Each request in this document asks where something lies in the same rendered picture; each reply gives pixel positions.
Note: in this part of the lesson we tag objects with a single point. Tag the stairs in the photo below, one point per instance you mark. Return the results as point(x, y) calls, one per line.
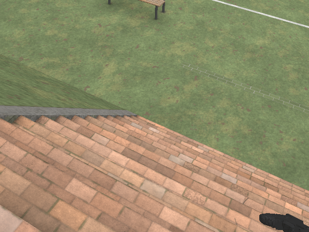
point(130, 174)

